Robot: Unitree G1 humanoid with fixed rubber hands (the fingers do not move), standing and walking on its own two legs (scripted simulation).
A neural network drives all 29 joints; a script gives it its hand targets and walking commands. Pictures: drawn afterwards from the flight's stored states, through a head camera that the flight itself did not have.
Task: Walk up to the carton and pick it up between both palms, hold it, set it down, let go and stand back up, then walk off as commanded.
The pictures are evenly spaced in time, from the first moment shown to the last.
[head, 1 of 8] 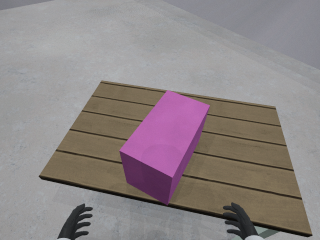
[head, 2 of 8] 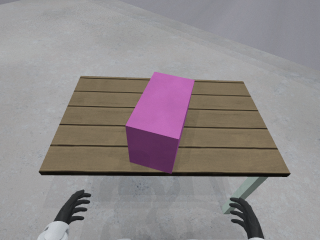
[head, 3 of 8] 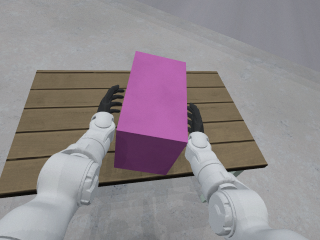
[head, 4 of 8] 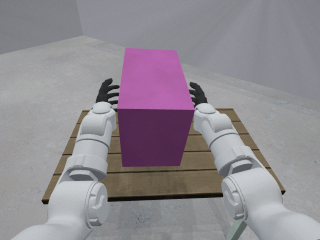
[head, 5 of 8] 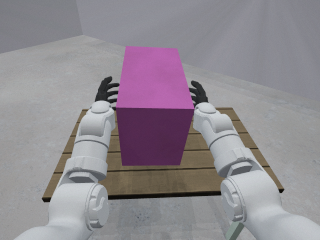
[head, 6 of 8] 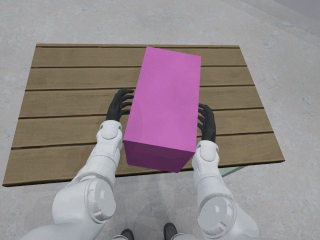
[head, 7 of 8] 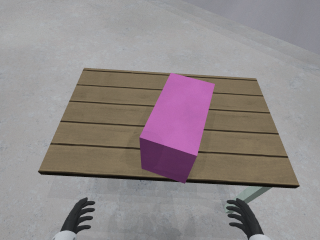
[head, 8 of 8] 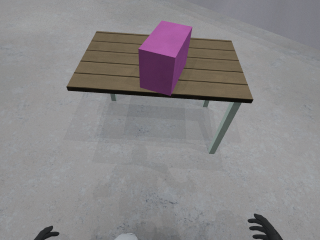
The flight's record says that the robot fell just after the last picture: no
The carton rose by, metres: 0.26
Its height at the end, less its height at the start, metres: +0.00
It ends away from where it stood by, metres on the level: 0.04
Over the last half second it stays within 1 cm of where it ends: yes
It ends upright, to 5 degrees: yes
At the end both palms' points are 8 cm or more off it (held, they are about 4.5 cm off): yes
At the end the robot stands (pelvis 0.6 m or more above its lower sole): yes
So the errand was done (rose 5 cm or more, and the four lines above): yes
